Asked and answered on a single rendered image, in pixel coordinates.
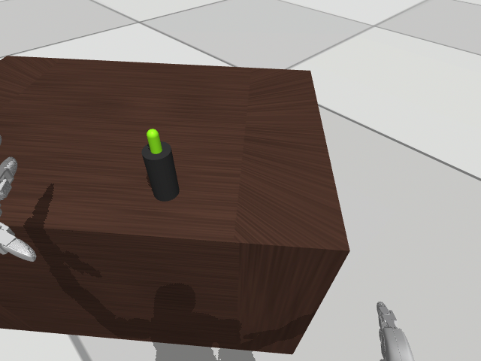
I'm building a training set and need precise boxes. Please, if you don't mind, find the left robot hand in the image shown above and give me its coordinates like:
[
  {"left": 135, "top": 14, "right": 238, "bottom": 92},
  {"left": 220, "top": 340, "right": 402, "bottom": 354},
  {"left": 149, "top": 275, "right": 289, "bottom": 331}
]
[{"left": 0, "top": 136, "right": 36, "bottom": 262}]

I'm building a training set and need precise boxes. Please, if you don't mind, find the bottle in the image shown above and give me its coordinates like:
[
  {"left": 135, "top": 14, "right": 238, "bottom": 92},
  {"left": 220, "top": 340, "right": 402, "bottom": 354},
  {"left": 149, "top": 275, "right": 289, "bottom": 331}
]
[{"left": 141, "top": 129, "right": 180, "bottom": 202}]

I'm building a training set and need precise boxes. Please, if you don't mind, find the right robot hand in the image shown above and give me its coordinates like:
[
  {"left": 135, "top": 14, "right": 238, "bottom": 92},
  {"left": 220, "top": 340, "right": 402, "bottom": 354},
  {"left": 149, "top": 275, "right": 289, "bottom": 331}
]
[{"left": 377, "top": 302, "right": 414, "bottom": 361}]

